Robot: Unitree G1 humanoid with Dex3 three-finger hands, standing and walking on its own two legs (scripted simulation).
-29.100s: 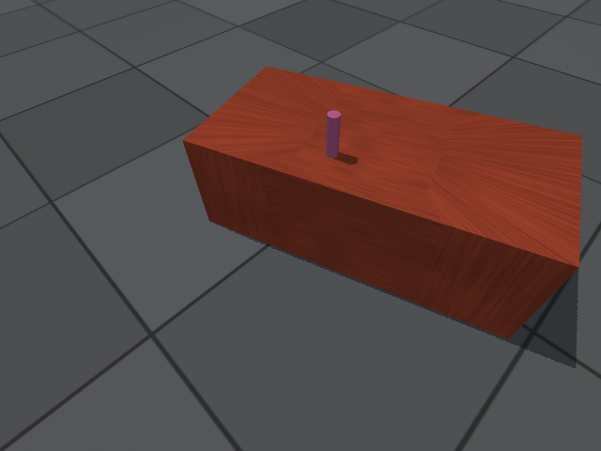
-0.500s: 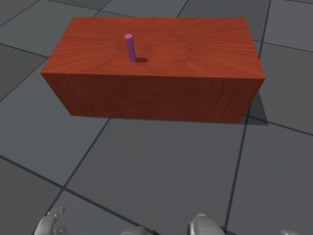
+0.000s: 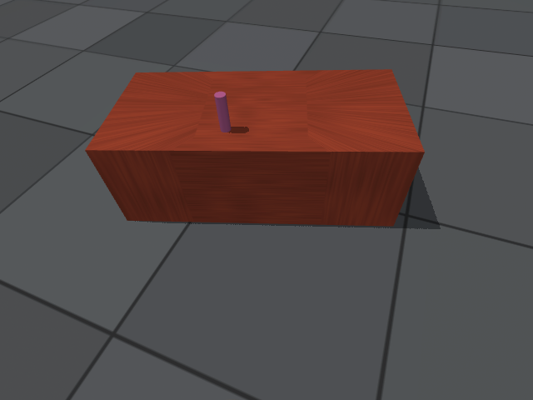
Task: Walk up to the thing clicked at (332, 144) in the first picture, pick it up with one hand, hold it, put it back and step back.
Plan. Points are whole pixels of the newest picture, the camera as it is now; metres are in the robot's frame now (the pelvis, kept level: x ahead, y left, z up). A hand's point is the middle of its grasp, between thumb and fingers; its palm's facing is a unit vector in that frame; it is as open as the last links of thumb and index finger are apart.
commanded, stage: step back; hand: left
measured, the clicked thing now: (223, 112) +1.12 +0.26 -0.24
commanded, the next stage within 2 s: stand in 0.66 s
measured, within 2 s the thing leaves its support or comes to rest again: neither
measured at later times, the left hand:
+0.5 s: hand out of the picture +0.13 +0.27 -0.15, palm faces +0.02 -0.93 -0.36, open 7.4 cm
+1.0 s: hand out of the picture +0.11 +0.25 -0.14, palm faces -0.02 -0.94 -0.33, open 7.4 cm
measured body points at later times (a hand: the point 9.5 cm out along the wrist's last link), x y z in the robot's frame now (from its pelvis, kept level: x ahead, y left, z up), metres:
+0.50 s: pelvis +0.04 +0.01 +0.00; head +0.05 +0.01 +0.45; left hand +0.13 +0.32 -0.12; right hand +0.12 -0.30 -0.13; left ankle +0.05 +0.13 -0.73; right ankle +0.01 -0.12 -0.73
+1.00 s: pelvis +0.02 +0.00 +0.01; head +0.03 +0.01 +0.46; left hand +0.11 +0.30 -0.12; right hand +0.14 -0.29 -0.11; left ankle +0.05 +0.13 -0.73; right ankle +0.01 -0.12 -0.73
